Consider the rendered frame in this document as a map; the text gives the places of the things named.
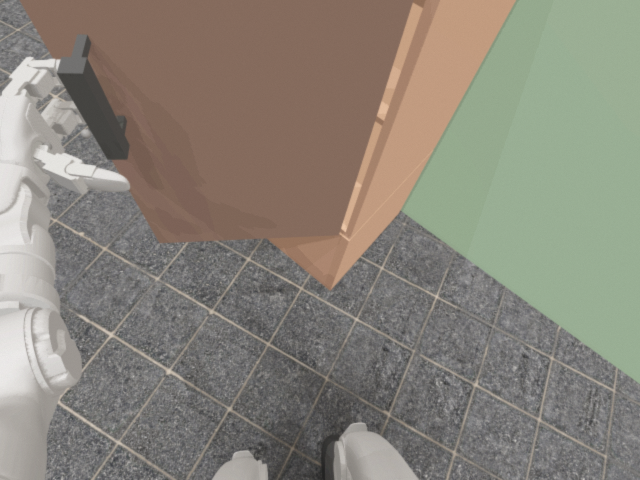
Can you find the cupboard door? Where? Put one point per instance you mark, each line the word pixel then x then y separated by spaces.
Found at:
pixel 246 119

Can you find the robot left hand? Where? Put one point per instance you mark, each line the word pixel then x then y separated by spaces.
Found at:
pixel 23 130

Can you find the left robot upper arm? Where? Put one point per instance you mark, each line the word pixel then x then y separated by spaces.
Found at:
pixel 38 361

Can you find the handle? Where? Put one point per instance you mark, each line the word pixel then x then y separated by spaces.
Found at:
pixel 81 83

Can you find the robot right shin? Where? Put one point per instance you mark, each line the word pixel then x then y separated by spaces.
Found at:
pixel 355 427

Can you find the robot left forearm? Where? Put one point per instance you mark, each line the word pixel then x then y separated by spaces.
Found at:
pixel 27 251

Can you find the right robot foot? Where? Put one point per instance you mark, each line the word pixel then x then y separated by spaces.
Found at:
pixel 327 457

